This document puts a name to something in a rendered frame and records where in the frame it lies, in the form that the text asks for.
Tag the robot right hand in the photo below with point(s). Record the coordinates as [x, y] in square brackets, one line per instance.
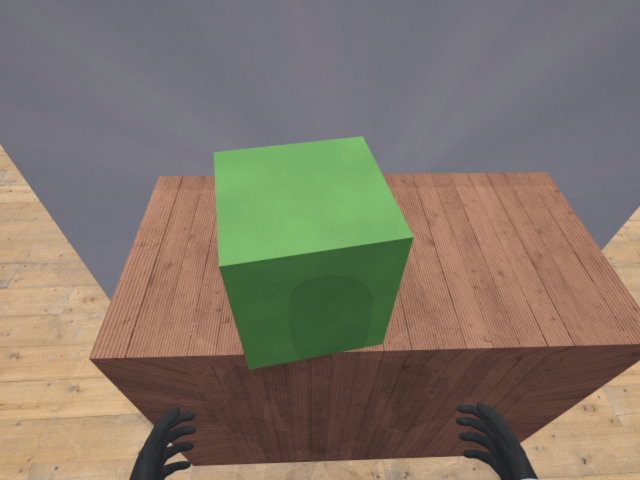
[507, 457]

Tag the robot left hand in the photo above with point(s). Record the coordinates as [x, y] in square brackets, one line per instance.
[154, 454]

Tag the pedestal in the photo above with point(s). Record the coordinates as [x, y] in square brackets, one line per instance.
[505, 300]

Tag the carton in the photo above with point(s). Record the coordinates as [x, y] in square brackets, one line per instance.
[312, 247]

